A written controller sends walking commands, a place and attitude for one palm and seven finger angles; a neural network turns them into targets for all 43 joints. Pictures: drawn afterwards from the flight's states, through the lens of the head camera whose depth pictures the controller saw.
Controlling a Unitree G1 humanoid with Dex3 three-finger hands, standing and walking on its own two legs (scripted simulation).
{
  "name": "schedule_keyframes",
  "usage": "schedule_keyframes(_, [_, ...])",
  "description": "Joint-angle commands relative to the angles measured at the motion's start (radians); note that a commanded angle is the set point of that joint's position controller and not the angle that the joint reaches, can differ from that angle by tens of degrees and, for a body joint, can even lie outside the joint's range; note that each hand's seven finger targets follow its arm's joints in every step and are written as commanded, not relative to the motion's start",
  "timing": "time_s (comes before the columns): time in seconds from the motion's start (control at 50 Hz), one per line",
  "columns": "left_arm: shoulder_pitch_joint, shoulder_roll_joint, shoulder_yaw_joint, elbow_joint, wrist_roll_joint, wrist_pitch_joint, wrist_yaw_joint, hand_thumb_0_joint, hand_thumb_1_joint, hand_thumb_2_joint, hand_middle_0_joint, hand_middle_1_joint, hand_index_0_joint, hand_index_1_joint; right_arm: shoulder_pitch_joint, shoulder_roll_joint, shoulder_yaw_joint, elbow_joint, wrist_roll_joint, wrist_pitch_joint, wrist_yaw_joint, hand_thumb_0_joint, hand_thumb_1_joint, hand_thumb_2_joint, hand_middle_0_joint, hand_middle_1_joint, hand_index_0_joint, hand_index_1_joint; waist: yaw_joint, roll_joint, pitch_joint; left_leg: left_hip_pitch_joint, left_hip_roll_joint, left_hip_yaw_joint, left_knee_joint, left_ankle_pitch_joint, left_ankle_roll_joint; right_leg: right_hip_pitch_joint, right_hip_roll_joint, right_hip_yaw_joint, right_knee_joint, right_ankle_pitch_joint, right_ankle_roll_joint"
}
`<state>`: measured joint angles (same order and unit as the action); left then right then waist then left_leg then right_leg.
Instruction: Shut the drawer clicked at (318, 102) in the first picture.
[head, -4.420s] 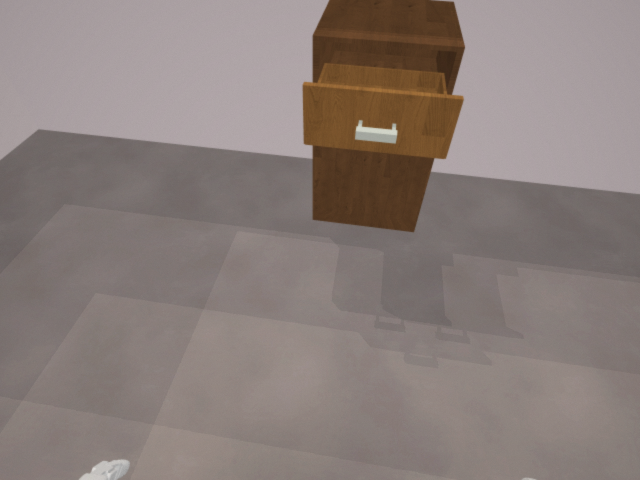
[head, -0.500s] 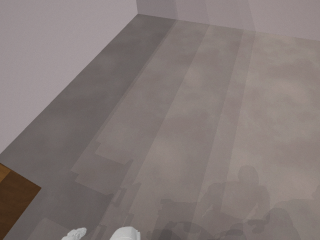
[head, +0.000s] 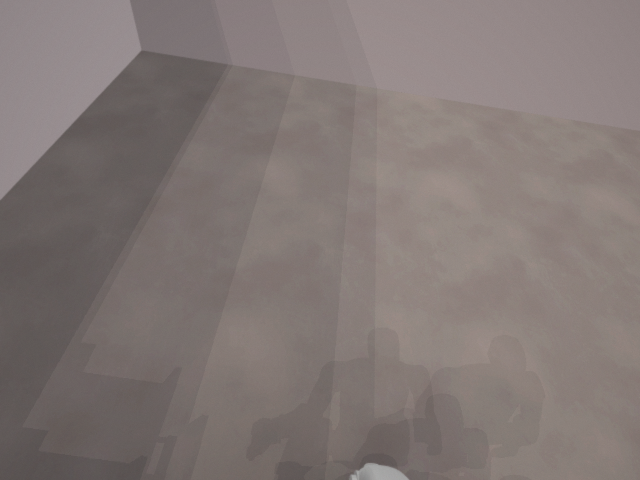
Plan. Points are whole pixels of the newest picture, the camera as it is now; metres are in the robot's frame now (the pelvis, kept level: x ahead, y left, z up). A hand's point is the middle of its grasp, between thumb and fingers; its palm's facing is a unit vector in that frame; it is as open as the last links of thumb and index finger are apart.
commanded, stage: walk to a spot facing it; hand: left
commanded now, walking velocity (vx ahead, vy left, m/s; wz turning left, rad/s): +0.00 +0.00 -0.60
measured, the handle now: out of the picture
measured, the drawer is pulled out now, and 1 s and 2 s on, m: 0.30 0.30 0.30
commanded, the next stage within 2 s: turn to face it in 0.14 s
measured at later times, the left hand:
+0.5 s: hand (274, 388) +0.28 +0.08 -0.16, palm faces -0.20 -0.96 -0.19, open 7.4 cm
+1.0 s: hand out of the picture +0.13 +0.21 -0.18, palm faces +0.21 -0.95 -0.25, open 7.4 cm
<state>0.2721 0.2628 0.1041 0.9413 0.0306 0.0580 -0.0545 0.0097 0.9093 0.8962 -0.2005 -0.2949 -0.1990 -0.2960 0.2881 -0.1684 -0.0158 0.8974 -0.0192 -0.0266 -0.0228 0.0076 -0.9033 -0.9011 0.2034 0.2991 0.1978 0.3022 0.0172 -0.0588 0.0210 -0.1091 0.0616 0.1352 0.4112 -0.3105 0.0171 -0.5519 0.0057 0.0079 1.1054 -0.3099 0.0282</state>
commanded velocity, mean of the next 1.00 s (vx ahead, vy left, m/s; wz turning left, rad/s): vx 0.00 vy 0.00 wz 0.35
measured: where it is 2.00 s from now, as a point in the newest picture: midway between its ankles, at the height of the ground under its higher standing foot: outside the picture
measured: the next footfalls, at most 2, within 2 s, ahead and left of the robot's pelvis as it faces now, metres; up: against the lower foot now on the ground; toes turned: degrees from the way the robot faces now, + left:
right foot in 0.30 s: +0.18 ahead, -0.15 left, +0.00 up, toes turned -18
left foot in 0.76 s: +0.16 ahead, +0.08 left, +0.00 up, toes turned +10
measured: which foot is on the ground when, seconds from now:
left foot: down 0.00-0.30, up 0.32-0.74, down 0.76-1.00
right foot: up 0.00-0.28, down 0.30-0.76, up 0.78-1.00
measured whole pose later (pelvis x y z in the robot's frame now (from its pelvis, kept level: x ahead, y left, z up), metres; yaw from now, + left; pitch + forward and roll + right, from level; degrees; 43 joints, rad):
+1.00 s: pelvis +0.11 -0.02 +0.00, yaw +8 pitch +1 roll -2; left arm 0.22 0.27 0.10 0.96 0.01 0.06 0.01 0.01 0.91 0.90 -0.20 -0.29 -0.20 -0.30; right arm 0.24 -0.18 -0.05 0.94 -0.01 0.01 -0.01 0.01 -0.91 -0.90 0.20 0.30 0.20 0.30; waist 0.00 -0.03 0.06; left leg -0.29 0.01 0.04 0.49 -0.22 0.05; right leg -0.51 -0.08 -0.02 1.12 -0.36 0.09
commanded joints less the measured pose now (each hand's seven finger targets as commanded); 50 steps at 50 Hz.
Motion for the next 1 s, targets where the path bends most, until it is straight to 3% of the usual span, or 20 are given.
schedule_keyframes(0.0, [-0.082, 0.001, -0.006, -0.090, 0.000, -0.030, 0.004, 0.000, 0.900, 0.900, -0.200, -0.300, -0.200, -0.300, 0.099, -0.150, -0.036, -0.010, -0.001, -0.031, -0.023, 0.000, -0.900, -0.900, 0.200, 0.300, 0.200, 0.300, -0.029, 0.227, 0.055, 0.113, 0.219, -0.053, -0.109, 0.619, 0.030, -0.181, -0.033, -0.035, 0.078, 0.038, 0.025])
schedule_keyframes(0.16, [-0.243, -0.024, -0.030, -0.119, -0.008, -0.030, 0.005, 0.000, 0.900, 0.900, -0.200, -0.300, -0.200, -0.300, 0.167, -0.175, -0.058, 0.051, -0.009, -0.008, -0.017, 0.000, -0.900, -0.900, 0.200, 0.300, 0.200, 0.300, -0.077, 0.280, 0.068, 0.163, 0.250, 0.077, -0.003, 0.835, 0.070, -0.057, -0.026, -0.158, -0.302, 0.024, 0.001])
schedule_keyframes(0.2, [-0.206, -0.013, -0.025, -0.113, -0.005, -0.038, 0.009, 0.000, 0.900, 0.900, -0.200, -0.300, -0.200, -0.300, 0.151, -0.190, -0.070, 0.051, -0.005, -0.007, -0.017, 0.000, -0.900, -0.900, 0.200, 0.300, 0.200, 0.300, -0.046, 0.274, 0.035, 0.174, 0.267, 0.101, 0.081, 0.959, 0.064, 0.029, -0.002, -0.170, -0.383, 0.024, -0.026])
schedule_keyframes(0.24, [-0.060, 0.020, -0.019, -0.067, -0.001, -0.062, 0.022, 0.000, 0.900, 0.900, -0.200, -0.300, -0.200, -0.300, 0.142, -0.197, -0.072, 0.049, 0.006, -0.007, -0.012, 0.000, -0.900, -0.900, 0.200, 0.300, 0.200, 0.300, 0.019, 0.221, -0.066, 0.096, 0.242, 0.106, 0.279, 0.940, 0.025, 0.314, 0.018, -0.163, -0.565, 0.144, -0.048])
schedule_keyframes(0.26, [0.052, 0.079, -0.007, -0.029, 0.005, -0.079, 0.035, 0.000, 0.900, 0.900, -0.200, -0.300, -0.200, -0.300, 0.158, -0.168, -0.061, 0.049, 0.018, -0.007, -0.004, 0.000, -0.900, -0.900, 0.200, 0.300, 0.200, 0.300, 0.069, 0.107, -0.154, -0.118, 0.215, 0.094, 0.465, 0.714, -0.013, 0.618, -0.069, -0.072, -0.626, 0.368, -0.084])
schedule_keyframes(0.28, [0.165, 0.172, 0.011, 0.003, -0.002, -0.092, 0.056, 0.000, 0.900, 0.900, -0.200, -0.300, -0.200, -0.300, 0.168, -0.087, -0.043, 0.037, 0.034, -0.007, -0.003, 0.000, -0.900, -0.900, 0.200, 0.300, 0.200, 0.300, 0.102, -0.145, -0.303, -0.383, 0.042, 0.088, 0.768, -0.215, -0.071, 0.864, -0.400, 0.305, -0.592, 0.869, -0.218])
schedule_keyframes(0.3, [0.168, 0.183, 0.004, 0.013, -0.024, -0.091, 0.066, 0.000, 0.900, 0.900, -0.200, -0.300, -0.200, -0.300, 0.133, -0.085, -0.041, 0.028, 0.037, 0.001, -0.018, 0.000, -0.900, -0.900, 0.200, 0.300, 0.200, 0.300, 0.087, -0.115, -0.380, -0.353, 0.023, -0.087, 0.891, -0.364, -0.052, 0.803, -0.467, 0.316, -0.598, 1.072, -0.297])
schedule_keyframes(0.32, [0.088, 0.148, -0.009, -0.003, -0.021, -0.088, 0.077, 0.000, 0.900, 0.900, -0.200, -0.300, -0.200, -0.300, 0.138, -0.083, -0.035, 0.045, 0.032, 0.006, -0.019, 0.000, -0.900, -0.900, 0.200, 0.300, 0.200, 0.300, 0.051, -0.032, -0.290, -0.345, 0.044, -0.138, 0.903, -0.281, -0.042, 0.687, -0.431, 0.221, -0.652, 0.944, -0.302])
schedule_keyframes(0.34, [0.009, 0.131, -0.017, -0.023, -0.018, -0.091, 0.081, 0.000, 0.900, 0.900, -0.200, -0.300, -0.200, -0.300, 0.152, -0.074, -0.033, 0.064, 0.026, 0.017, -0.013, 0.000, -0.900, -0.900, 0.200, 0.300, 0.200, 0.300, 0.025, -0.094, -0.253, -0.332, 0.054, -0.145, 0.899, -0.238, -0.047, 0.581, -0.404, 0.211, -0.697, 0.761, -0.273])
schedule_keyframes(0.36, [-0.069, 0.090, -0.027, -0.033, -0.019, -0.085, 0.088, 0.000, 0.900, 0.900, -0.200, -0.300, -0.200, -0.300, 0.149, -0.083, -0.040, 0.091, 0.018, 0.027, -0.010, 0.000, -0.900, -0.900, 0.200, 0.300, 0.200, 0.300, -0.006, -0.027, -0.175, -0.304, 0.070, -0.149, 0.871, -0.185, -0.045, 0.470, -0.369, 0.143, -0.736, 0.612, -0.239])
schedule_keyframes(0.42, [-0.154, 0.036, -0.049, -0.048, -0.013, -0.082, 0.090, 0.000, 0.900, 0.900, -0.200, -0.300, -0.200, -0.300, 0.170, -0.038, -0.029, 0.126, 0.008, 0.061, -0.005, 0.000, -0.900, -0.900, 0.200, 0.300, 0.200, 0.300, -0.063, -0.010, -0.036, -0.253, 0.068, -0.120, 0.746, -0.127, -0.057, 0.235, -0.325, -0.018, -0.797, 0.492, -0.186])
schedule_keyframes(0.54, [-0.132, 0.052, -0.029, -0.049, -0.007, -0.064, 0.094, 0.000, 0.900, 0.900, -0.200, -0.300, -0.200, -0.300, 0.094, -0.039, -0.044, 0.091, 0.004, 0.072, 0.017, 0.000, -0.900, -0.900, 0.200, 0.300, 0.200, 0.300, -0.036, -0.067, -0.001, -0.310, 0.049, -0.051, 0.609, -0.115, -0.069, 0.257, -0.342, -0.079, -0.831, 0.218, -0.184])
schedule_keyframes(0.64, [-0.096, 0.069, -0.009, -0.053, 0.001, -0.058, 0.097, 0.000, 0.900, 0.900, -0.200, -0.300, -0.200, -0.300, 0.009, -0.035, -0.052, 0.039, 0.004, 0.057, 0.029, 0.000, -0.900, -0.900, 0.200, 0.300, 0.200, 0.300, -0.008, -0.081, -0.017, -0.304, 0.041, -0.020, 0.422, -0.137, -0.064, 0.324, -0.382, -0.094, -0.757, 0.255, -0.178])
schedule_keyframes(0.7, [-0.087, 0.065, -0.004, -0.058, -0.010, -0.048, 0.091, 0.000, 0.900, 0.900, -0.200, -0.300, -0.200, -0.300, 0.070, -0.058, -0.062, 0.040, 0.000, 0.048, 0.031, 0.000, -0.900, -0.900, 0.200, 0.300, 0.200, 0.300, -0.045, 0.008, -0.062, -0.141, 0.020, -0.012, 0.162, 0.052, -0.053, 0.275, -0.344, -0.172, -0.579, 0.199, -0.099])
schedule_keyframes(0.72, [-0.078, 0.030, -0.005, -0.072, -0.017, -0.040, 0.088, 0.000, 0.900, 0.900, -0.200, -0.300, -0.200, -0.300, 0.116, -0.121, -0.075, 0.042, -0.004, 0.040, 0.030, 0.000, -0.900, -0.900, 0.200, 0.300, 0.200, 0.300, -0.067, 0.197, -0.078, -0.074, 0.125, -0.198, 0.014, 0.172, -0.001, 0.173, -0.262, -0.212, -0.409, 0.039, -0.040])
schedule_keyframes(0.74, [-0.104, -0.026, -0.016, -0.116, -0.023, -0.035, 0.082, 0.000, 0.900, 0.900, -0.200, -0.300, -0.200, -0.300, 0.143, -0.222, -0.097, 0.028, -0.012, 0.033, 0.021, 0.000, -0.900, -0.900, 0.200, 0.300, 0.200, 0.300, -0.089, 0.459, -0.047, -0.026, 0.369, -0.547, -0.108, 0.474, 0.137, -0.054, -0.122, -0.215, -0.180, -0.315, 0.044])
schedule_keyframes(0.76, [-0.181, 0.008, -0.021, -0.144, -0.009, -0.032, 0.081, 0.000, 0.900, 0.900, -0.200, -0.300, -0.200, -0.300, 0.165, -0.245, -0.100, 0.036, -0.013, 0.036, 0.015, 0.000, -0.900, -0.900, 0.200, 0.300, 0.200, 0.300, -0.111, 0.327, -0.045, -0.048, 0.418, -0.558, -0.114, 0.495, 0.205, -0.061, -0.113, -0.096, -0.003, -0.315, 0.028])
schedule_keyframes(0.82, [-0.144, 0.013, -0.001, -0.100, -0.006, -0.032, 0.069, 0.000, 0.900, 0.900, -0.200, -0.300, -0.200, -0.300, 0.002, -0.202, -0.087, -0.002, -0.008, 0.024, -0.002, 0.000, -0.900, -0.900, 0.200, 0.300, 0.200, 0.300, -0.042, 0.265, -0.050, -0.080, 0.263, -0.404, -0.095, 0.371, 0.143, -0.096, -0.115, -0.008, 0.117, -0.106, 0.034])
schedule_keyframes(0.88, [-0.080, 0.025, 0.000, -0.064, -0.011, -0.032, 0.064, 0.000, 0.900, 0.900, -0.200, -0.300, -0.200, -0.300, -0.028, -0.196, -0.082, -0.018, 0.001, 0.014, -0.004, 0.000, -0.900, -0.900, 0.200, 0.300, 0.200, 0.300, -0.027, 0.186, -0.097, -0.015, 0.184, -0.317, -0.071, 0.471, 0.117, -0.060, -0.100, -0.013, 0.092, -0.027, 0.056])
schedule_keyframes(0.98, [-0.104, 0.032, -0.003, -0.073, -0.017, -0.027, 0.074, 0.000, 0.900, 0.900, -0.200, -0.300, -0.200, -0.300, 0.012, -0.220, -0.093, -0.002, 0.001, 0.024, 0.001, 0.000, -0.900, -0.900, 0.200, 0.300, 0.200, 0.300, -0.052, 0.168, -0.088, 0.030, 0.180, -0.372, -0.075, 0.463, 0.143, -0.028, -0.084, -0.009, -0.034, -0.063, 0.074])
